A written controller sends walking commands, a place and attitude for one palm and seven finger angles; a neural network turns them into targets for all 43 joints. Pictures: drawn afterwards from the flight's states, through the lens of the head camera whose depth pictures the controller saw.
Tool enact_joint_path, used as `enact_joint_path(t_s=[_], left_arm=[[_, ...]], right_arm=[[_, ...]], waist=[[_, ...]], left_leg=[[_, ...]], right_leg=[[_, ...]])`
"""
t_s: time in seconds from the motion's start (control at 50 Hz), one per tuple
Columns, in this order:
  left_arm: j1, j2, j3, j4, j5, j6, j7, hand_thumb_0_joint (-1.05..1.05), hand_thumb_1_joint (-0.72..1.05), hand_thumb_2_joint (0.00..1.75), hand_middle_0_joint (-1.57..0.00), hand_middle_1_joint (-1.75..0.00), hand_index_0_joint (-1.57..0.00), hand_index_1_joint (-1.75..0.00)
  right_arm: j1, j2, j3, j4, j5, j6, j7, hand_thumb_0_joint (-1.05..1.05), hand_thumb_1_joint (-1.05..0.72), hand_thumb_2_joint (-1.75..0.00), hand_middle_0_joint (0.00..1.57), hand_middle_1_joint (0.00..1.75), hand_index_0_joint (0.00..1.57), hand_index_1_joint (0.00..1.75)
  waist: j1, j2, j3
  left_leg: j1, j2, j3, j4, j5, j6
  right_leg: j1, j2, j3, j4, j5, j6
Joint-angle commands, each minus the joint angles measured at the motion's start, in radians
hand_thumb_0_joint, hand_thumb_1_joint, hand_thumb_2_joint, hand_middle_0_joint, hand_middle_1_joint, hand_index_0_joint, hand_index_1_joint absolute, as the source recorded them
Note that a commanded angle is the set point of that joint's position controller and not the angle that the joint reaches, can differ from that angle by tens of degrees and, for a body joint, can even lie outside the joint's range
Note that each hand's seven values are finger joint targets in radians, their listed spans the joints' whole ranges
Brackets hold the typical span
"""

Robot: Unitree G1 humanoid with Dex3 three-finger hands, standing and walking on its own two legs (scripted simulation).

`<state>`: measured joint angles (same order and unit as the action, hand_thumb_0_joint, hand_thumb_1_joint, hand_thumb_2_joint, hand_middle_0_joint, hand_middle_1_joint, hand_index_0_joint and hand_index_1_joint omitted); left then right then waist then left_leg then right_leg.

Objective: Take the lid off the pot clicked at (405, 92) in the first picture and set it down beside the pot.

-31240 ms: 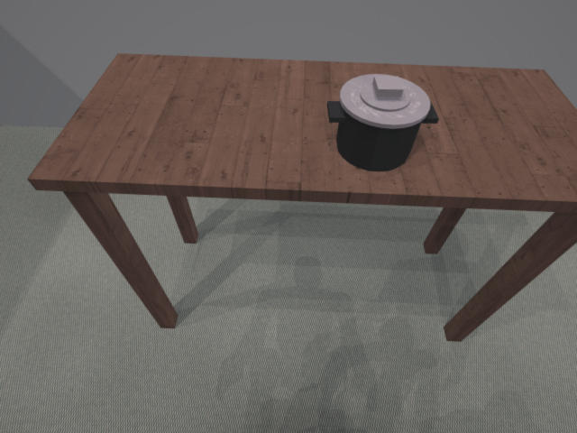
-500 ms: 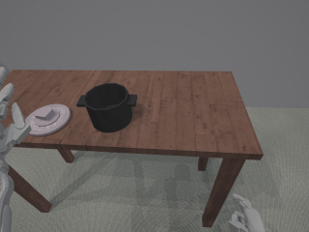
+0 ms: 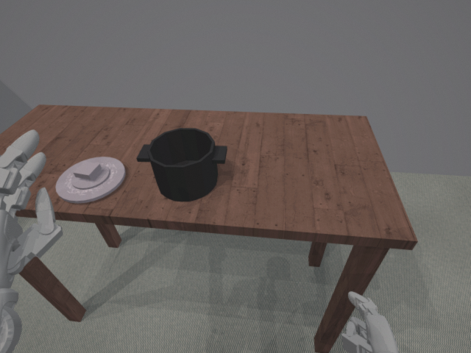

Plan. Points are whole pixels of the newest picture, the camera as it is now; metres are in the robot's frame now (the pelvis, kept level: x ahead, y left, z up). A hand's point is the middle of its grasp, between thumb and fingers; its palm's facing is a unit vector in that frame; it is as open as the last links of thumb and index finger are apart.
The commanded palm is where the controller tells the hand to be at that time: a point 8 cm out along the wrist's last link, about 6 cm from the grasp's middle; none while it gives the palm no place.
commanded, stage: step back with the hand held close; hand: left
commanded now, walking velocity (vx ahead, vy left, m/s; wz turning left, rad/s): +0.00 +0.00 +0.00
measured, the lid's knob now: (87, 170) +0.47 +0.43 +0.04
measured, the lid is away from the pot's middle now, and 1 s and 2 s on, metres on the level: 0.24 0.24 0.24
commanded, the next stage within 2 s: stop stepping back and stand still in 1.36 s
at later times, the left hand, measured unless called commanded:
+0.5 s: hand (17, 241) +0.17 +0.28 +0.21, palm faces +0.30 -0.81 -0.51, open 7.4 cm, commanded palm +0.10 +0.34 +0.22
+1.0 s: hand out of the picture +0.08 +0.31 +0.22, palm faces +0.42 -0.82 -0.39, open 7.4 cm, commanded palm +0.03 +0.37 +0.22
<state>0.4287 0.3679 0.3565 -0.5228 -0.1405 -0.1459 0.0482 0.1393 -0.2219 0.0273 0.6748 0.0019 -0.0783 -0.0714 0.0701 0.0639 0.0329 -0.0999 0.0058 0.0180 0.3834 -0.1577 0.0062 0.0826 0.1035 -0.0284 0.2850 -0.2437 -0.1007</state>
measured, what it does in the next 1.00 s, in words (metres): shifts its weight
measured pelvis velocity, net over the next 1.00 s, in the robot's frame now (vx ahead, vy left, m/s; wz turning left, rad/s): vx -0.10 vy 0.09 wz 0.02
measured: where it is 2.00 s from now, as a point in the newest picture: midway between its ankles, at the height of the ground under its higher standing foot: outside the picture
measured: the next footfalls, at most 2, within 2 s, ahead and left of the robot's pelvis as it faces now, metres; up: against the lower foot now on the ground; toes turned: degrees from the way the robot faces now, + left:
right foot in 1.28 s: -0.19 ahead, -0.05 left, +0.00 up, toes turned -7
left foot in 1.44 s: -0.08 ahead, +0.20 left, +0.00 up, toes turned -5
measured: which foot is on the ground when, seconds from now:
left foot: down 0.00-1.00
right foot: down 0.00-1.00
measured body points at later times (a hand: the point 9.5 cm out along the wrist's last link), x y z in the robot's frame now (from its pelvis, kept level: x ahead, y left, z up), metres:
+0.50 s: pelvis -0.03 +0.06 -0.01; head -0.02 +0.07 +0.44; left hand +0.14 +0.32 +0.23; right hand +0.13 -0.19 -0.07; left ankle +0.04 +0.12 -0.74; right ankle -0.04 -0.05 -0.74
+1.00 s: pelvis -0.10 +0.09 -0.02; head -0.11 +0.11 +0.43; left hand +0.06 +0.35 +0.24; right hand +0.07 -0.16 -0.08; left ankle +0.04 +0.12 -0.74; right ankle -0.07 -0.05 -0.74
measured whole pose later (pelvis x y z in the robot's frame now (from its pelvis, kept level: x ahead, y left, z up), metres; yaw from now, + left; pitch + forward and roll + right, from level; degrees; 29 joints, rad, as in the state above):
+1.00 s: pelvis -0.10 +0.09 -0.02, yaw +1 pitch -2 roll -6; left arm 0.50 0.44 0.44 -0.75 -0.06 -0.25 0.14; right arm 0.22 -0.23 -0.02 0.58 0.02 -0.06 -0.07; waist -0.01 0.04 0.02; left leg -0.48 -0.02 0.02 0.65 -0.21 0.05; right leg -0.26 0.07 -0.05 0.56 -0.26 0.01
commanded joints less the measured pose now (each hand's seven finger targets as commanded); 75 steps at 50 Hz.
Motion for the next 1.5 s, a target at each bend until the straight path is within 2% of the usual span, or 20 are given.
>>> enact_joint_path(t_s=[0.0,0.04,0.06,0.12,0.32,0.5,0.9,1.02,1.08,1.18,1.22,1.24,1.28,1.32,1.36,1.4,1.42,1.44,1.46,1.48], left_arm=[[-0.115,0.184,0.109,-0.193,-0.006,-0.051,0.024,0.0,0.9,0.9,-0.2,-0.3,-0.2,-0.3],[-0.154,0.188,0.101,-0.243,0.0,-0.057,0.026,0.0,0.9,0.9,-0.2,-0.3,-0.2,-0.3],[-0.31,0.389,0.284,-0.353,0.033,-0.105,0.055,0.0,0.9,0.9,-0.2,-0.3,-0.2,-0.3],[-0.062,0.181,0.132,-0.156,0.042,-0.088,0.036,0.0,0.9,0.9,-0.2,-0.3,-0.2,-0.3],[0.071,0.257,0.205,-0.371,0.042,-0.077,0.061,0.0,0.9,0.9,-0.2,-0.3,-0.2,-0.3],[0.134,0.256,0.265,-0.403,0.056,-0.108,0.085,0.0,0.9,0.9,-0.2,-0.3,-0.2,-0.3],[0.001,0.231,0.186,-0.376,0.075,-0.142,0.118,0.0,0.9,0.9,-0.2,-0.3,-0.2,-0.3],[-0.042,0.264,0.258,-0.413,0.081,-0.161,0.113,0.0,0.9,0.9,-0.2,-0.3,-0.2,-0.3],[-0.012,0.266,0.258,-0.396,0.054,-0.151,0.108,0.0,0.9,0.9,-0.2,-0.3,-0.2,-0.3],[0.052,0.254,0.227,-0.43,0.043,-0.128,0.108,0.0,0.9,0.9,-0.2,-0.3,-0.2,-0.3],[0.016,0.277,0.219,-0.44,0.057,-0.14,0.107,0.0,0.9,0.9,-0.2,-0.3,-0.2,-0.3],[0.026,0.312,0.228,-0.439,0.065,-0.149,0.113,0.0,0.9,0.9,-0.2,-0.3,-0.2,-0.3],[-0.119,0.323,0.228,-0.429,0.067,-0.16,0.102,0.0,0.9,0.9,-0.2,-0.3,-0.2,-0.3],[-0.207,0.258,0.181,-0.349,0.067,-0.129,0.07,0.0,0.9,0.9,-0.2,-0.3,-0.2,-0.3],[-0.221,0.255,0.173,-0.299,0.064,-0.12,0.073,0.0,0.9,0.9,-0.2,-0.3,-0.2,-0.3],[-0.182,0.276,0.218,-0.405,0.045,-0.157,0.081,0.0,0.9,0.9,-0.2,-0.3,-0.2,-0.3],[-0.202,0.285,0.235,-0.424,0.032,-0.185,0.076,0.0,0.9,0.9,-0.2,-0.3,-0.2,-0.3],[-0.078,-0.141,-0.264,0.416,0.099,0.033,-0.019,0.0,0.9,0.9,-0.2,-0.3,-0.2,-0.3],[-0.311,0.362,0.258,-0.702,-0.001,-0.104,0.033,0.0,0.9,0.9,-0.2,-0.3,-0.2,-0.3],[-0.134,0.477,0.4,-0.625,0.001,-0.148,0.062,0.0,0.9,0.9,-0.2,-0.3,-0.2,-0.3]], right_arm=[[-0.169,-0.099,-0.033,-0.166,-0.002,-0.059,-0.005,0.0,-0.9,-0.9,0.2,0.3,0.2,0.3],[-0.172,-0.099,-0.031,-0.169,0.0,-0.063,-0.001,0.0,-0.9,-0.9,0.2,0.3,0.2,0.3],[-0.156,-0.143,-0.044,-0.218,0.013,-0.038,0.007,0.0,-0.9,-0.9,0.2,0.3,0.2,0.3],[-0.11,-0.113,-0.057,-0.221,0.014,0.001,0.022,0.0,-0.9,-0.9,0.2,0.3,0.2,0.3],[-0.057,-0.133,-0.075,-0.311,0.032,0.046,0.011,0.0,-0.9,-0.9,0.2,0.3,0.2,0.3],[-0.008,-0.144,-0.085,-0.323,0.013,-0.01,0.001,0.0,-0.9,-0.9,0.2,0.3,0.2,0.3],[0.02,-0.122,-0.093,-0.236,0.016,-0.032,-0.004,0.0,-0.9,-0.9,0.2,0.3,0.2,0.3],[-0.027,-0.143,-0.087,-0.27,-0.013,-0.054,-0.009,0.0,-0.9,-0.9,0.2,0.3,0.2,0.3],[0.0,-0.108,-0.105,-0.256,-0.014,-0.061,0.022,0.0,-0.9,-0.9,0.2,0.3,0.2,0.3],[0.016,-0.085,-0.102,-0.244,-0.013,-0.051,0.042,0.0,-0.9,-0.9,0.2,0.3,0.2,0.3],[0.051,-0.089,-0.109,-0.208,-0.011,-0.034,0.042,0.0,-0.9,-0.9,0.2,0.3,0.2,0.3],[0.082,-0.071,-0.107,-0.18,-0.003,-0.028,0.038,0.0,-0.9,-0.9,0.2,0.3,0.2,0.3],[-0.02,-0.058,-0.059,-0.206,-0.013,-0.031,0.036,0.0,-0.9,-0.9,0.2,0.3,0.2,0.3],[-0.057,-0.078,-0.086,-0.218,0.022,-0.027,0.026,0.0,-0.9,-0.9,0.2,0.3,0.2,0.3],[-0.057,-0.089,-0.057,-0.208,0.025,-0.026,0.001,0.0,-0.9,-0.9,0.2,0.3,0.2,0.3],[-0.036,-0.116,-0.071,-0.228,0.001,-0.062,-0.001,0.0,-0.9,-0.9,0.2,0.3,0.2,0.3],[0.004,-0.096,-0.082,-0.202,-0.004,-0.087,0.021,0.0,-0.9,-0.9,0.2,0.3,0.2,0.3],[0.223,-0.291,-0.127,0.042,-0.007,-0.138,0.079,0.0,-0.9,-0.9,0.2,0.3,0.2,0.3],[-0.044,-0.065,-0.108,-0.281,0.042,-0.106,0.097,0.0,-0.9,-0.9,0.2,0.3,0.2,0.3],[0.003,-0.105,-0.111,-0.262,0.017,-0.107,0.068,0.0,-0.9,-0.9,0.2,0.3,0.2,0.3]], waist=[[-0.004,-0.03,-0.048],[-0.008,0.008,-0.059],[-0.025,-0.02,0.001],[-0.042,-0.156,-0.029],[-0.057,-0.01,-0.145],[-0.062,0.123,-0.133],[-0.11,-0.095,-0.079],[-0.084,0.297,-0.087],[-0.068,0.105,-0.173],[-0.061,0.171,-0.264],[-0.072,0.042,-0.3],[-0.099,-0.178,-0.281],[-0.093,-0.186,-0.157],[-0.113,-0.334,0.044],[-0.139,-0.057,0.104],[-0.107,0.411,-0.002],[-0.109,0.262,-0.095],[-0.285,0.239,-0.094],[-0.066,0.183,-0.354],[-0.098,0.031,-0.305]], left_leg=[[0.16,0.011,-0.015,-0.007,0.123,0.055],[0.171,0.009,-0.015,-0.003,0.129,0.054],[0.1,0.02,-0.046,0.078,0.041,0.072],[0.014,0.019,-0.058,0.177,0.044,0.073],[-0.045,0.113,-0.132,0.056,0.225,0.075],[-0.35,0.211,-0.282,-0.198,-0.339,0.093],[-0.08,0.058,-0.148,0.302,-0.172,0.02],[-0.526,0.309,-0.474,-0.364,-0.704,0.068],[-0.394,0.289,-0.344,-0.301,-0.493,0.054],[-0.238,0.217,-0.193,-0.3,-0.371,-0.059],[-0.078,0.107,-0.045,0.069,-0.258,-0.107],[0.005,0.04,-0.021,0.468,-0.206,-0.1],[-0.29,-0.019,-0.038,0.921,-0.367,-0.058],[-0.306,0.074,-0.135,0.758,-0.352,-0.021],[-0.258,0.061,-0.098,0.258,-0.204,-0.025],[-0.221,0.289,-0.412,-0.108,0.295,0.09],[-0.197,0.314,-0.444,-0.122,0.286,0.128],[-0.142,0.252,-0.405,0.101,0.848,0.028],[-0.108,0.307,-0.5,-0.134,0.134,0.049],[-0.192,0.318,-0.549,-0.165,-0.335,0.085]], right_leg=[[-0.227,-0.108,0.07,-0.094,0.216,0.08],[-0.227,-0.107,0.071,-0.095,0.215,0.077],[-0.371,-0.172,0.214,-0.135,0.276,0.13],[-0.353,-0.236,0.197,-0.083,0.382,0.139],[-0.296,-0.158,0.099,0.108,0.295,0.103],[-0.198,-0.076,0.041,0.321,-0.082,0.094],[-0.64,-0.292,0.207,0.037,-0.023,-0.012],[-0.309,0.027,0.036,0.668,-0.267,0.09],[-0.361,0.017,0.066,0.798,-0.288,0.084],[-0.252,0.006,-0.047,0.349,-0.322,0.043],[-0.329,-0.132,0.014,0.01,-0.215,-0.024],[-0.523,-0.341,0.176,-0.089,-0.063,-0.072],[-0.534,-0.486,0.126,-0.004,0.37,-0.114],[-0.63,-0.45,0.13,0.026,0.241,-0.062],[-0.59,-0.341,0.048,0.241,0.288,0.015],[-0.604,-0.066,0.019,0.663,-0.263,0.099],[-0.578,-0.012,0.114,0.817,-0.371,0.087],[-0.779,-0.055,0.156,1.012,-0.284,0.131],[-0.551,0.025,0.189,1.061,-0.381,0.143],[-0.611,-0.005,0.177,1.088,-0.334,0.127]])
